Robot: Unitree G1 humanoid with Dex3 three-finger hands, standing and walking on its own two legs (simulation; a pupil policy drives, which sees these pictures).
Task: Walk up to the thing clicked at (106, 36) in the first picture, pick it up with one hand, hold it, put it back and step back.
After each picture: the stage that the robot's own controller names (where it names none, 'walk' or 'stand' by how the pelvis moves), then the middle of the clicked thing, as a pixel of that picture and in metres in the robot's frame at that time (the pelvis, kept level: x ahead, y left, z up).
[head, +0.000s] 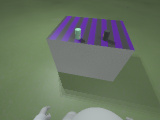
stand; (106, 35) +0.91 -0.14 +0.01
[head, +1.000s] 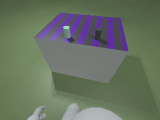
rise first; (97, 34) +0.82 +0.00 +0.04
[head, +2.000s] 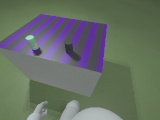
walk; (68, 47) +0.55 +0.25 +0.03
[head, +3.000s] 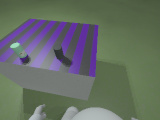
walk; (58, 52) +0.49 +0.28 +0.04
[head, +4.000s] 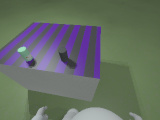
stand; (63, 55) +0.49 +0.25 +0.02
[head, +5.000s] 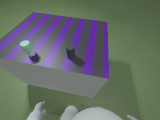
stand; (70, 51) +0.49 +0.18 +0.03
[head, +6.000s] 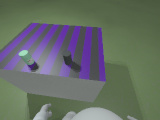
stand; (67, 58) +0.47 +0.20 +0.01
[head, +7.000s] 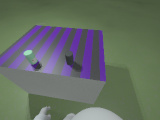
stand; (69, 58) +0.49 +0.20 +0.00
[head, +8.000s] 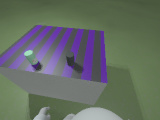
stand; (70, 59) +0.47 +0.19 +0.00
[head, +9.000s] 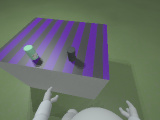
rise first; (71, 54) +0.49 +0.18 +0.01
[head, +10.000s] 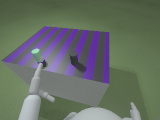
go down; (74, 58) +0.49 +0.19 +0.01
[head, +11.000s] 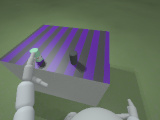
go down; (73, 57) +0.49 +0.18 +0.02
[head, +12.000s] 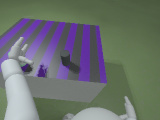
go down; (65, 58) +0.45 +0.18 +0.03
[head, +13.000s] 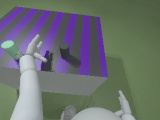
close in; (64, 51) +0.48 +0.17 +0.05
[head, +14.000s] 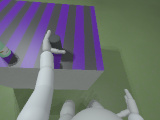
close; (56, 44) +0.49 +0.20 +0.08
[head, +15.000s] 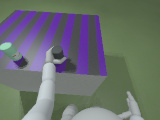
lift; (58, 55) +0.43 +0.21 +0.07
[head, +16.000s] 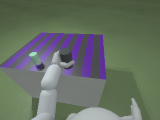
lift; (66, 58) +0.33 +0.16 +0.20
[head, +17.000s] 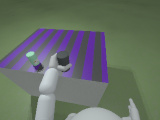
hold; (63, 61) +0.33 +0.18 +0.16
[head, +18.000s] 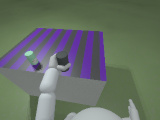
hold; (63, 61) +0.33 +0.18 +0.15
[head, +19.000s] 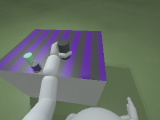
crouch; (64, 49) +0.40 +0.18 +0.19
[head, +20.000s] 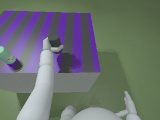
lower; (56, 44) +0.50 +0.19 +0.10
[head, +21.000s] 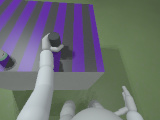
lower; (55, 42) +0.50 +0.19 +0.08
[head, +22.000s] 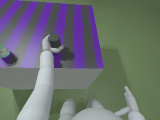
lower; (55, 44) +0.50 +0.19 +0.08
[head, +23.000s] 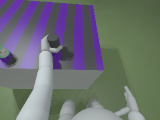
lower; (54, 43) +0.50 +0.20 +0.08
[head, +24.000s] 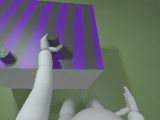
rest; (54, 43) +0.50 +0.20 +0.08
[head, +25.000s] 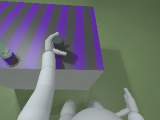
open; (59, 45) +0.49 +0.17 +0.08
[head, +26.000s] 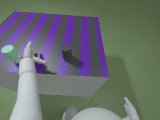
sink last; (67, 53) +0.46 +0.16 +0.06
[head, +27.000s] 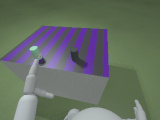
stand; (74, 54) +0.51 +0.18 +0.05
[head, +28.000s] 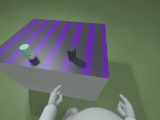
stand; (71, 53) +0.48 +0.17 +0.05
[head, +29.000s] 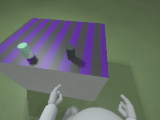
stand; (70, 52) +0.48 +0.18 +0.06
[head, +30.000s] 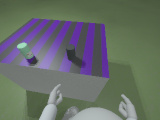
stand; (71, 52) +0.48 +0.18 +0.07
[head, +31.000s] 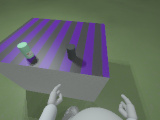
stand; (71, 52) +0.48 +0.17 +0.07
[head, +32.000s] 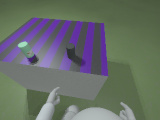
stand; (70, 51) +0.50 +0.18 +0.06
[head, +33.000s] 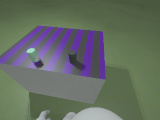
stand; (72, 57) +0.51 +0.18 +0.01
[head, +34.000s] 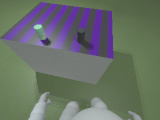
walk; (80, 35) +0.65 +0.11 +0.03
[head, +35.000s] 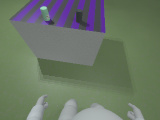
walk; (79, 16) +0.94 +0.19 +0.03
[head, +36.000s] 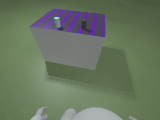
stand; (83, 24) +1.07 +0.16 +0.03
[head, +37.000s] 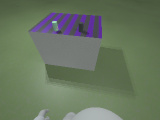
stand; (80, 27) +1.08 +0.18 +0.01
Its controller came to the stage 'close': yes
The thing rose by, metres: 0.22
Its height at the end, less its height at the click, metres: +0.00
